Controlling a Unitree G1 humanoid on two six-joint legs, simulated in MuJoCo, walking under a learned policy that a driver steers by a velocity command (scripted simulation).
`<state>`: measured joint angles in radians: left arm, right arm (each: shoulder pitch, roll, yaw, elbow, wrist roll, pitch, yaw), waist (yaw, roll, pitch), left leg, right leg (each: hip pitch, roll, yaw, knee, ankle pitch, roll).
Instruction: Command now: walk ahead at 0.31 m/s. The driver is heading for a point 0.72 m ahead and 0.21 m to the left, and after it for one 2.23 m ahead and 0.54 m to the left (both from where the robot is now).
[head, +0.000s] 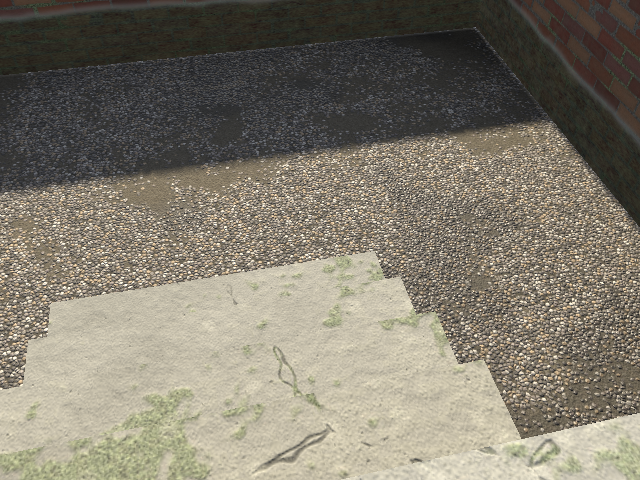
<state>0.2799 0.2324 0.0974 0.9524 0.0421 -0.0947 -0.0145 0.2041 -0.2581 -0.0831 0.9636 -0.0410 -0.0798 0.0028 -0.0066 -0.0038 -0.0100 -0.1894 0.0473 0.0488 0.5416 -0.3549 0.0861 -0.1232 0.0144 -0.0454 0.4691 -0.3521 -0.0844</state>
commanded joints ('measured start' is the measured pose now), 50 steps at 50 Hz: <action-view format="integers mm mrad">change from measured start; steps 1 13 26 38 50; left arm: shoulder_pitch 78 -58 -78 -158 -264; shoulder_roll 125 58 147 147 56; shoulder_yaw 20 -13 5 10 -41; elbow -27 -59 -82 -159 -158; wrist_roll -1 -48 -36 -12 24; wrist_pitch -15 55 -18 -29 -5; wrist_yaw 19 42 64 81 31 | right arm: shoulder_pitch -122 92 79 128 230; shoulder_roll -41 -39 -89 -77 -53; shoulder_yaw -2 30 0 5 5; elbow -86 -17 -103 -125 -94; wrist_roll -7 43 -18 -23 -28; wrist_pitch -22 11 6 20 -44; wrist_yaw -3 -9 -12 21 21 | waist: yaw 47 5 25 0 -29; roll -104 67 -76 -88 101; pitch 76 141 -77 -17 93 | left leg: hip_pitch -241 212 -293 -94 184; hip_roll -30 198 18 73 186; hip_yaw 25 -111 -135 -33 -396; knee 80 -228 711 177 -421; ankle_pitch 16 1044 -320 -67 5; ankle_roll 33 48 -103 -40 157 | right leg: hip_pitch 189 -526 -24 -70 -615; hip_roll -268 -31 -381 -381 -47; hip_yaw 337 45 320 131 80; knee -188 569 -256 -395 368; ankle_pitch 129 -46 475 -134 167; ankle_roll -227 60 -242 -128 60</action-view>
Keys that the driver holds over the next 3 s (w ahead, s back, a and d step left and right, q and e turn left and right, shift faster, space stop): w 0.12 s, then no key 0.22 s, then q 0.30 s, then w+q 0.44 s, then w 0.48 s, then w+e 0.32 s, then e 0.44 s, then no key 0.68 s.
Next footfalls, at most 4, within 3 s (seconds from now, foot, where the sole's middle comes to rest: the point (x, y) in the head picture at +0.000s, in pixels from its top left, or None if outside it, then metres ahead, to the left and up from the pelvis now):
0.42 right None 0.30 -0.09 -0.77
0.84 left None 0.16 0.14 -0.77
1.24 right None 0.41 0.03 -0.77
1.64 left None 0.42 0.30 -0.77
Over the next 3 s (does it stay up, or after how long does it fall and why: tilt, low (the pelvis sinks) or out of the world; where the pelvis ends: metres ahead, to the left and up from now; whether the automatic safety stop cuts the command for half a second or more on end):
stays up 0.64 0.29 -0.18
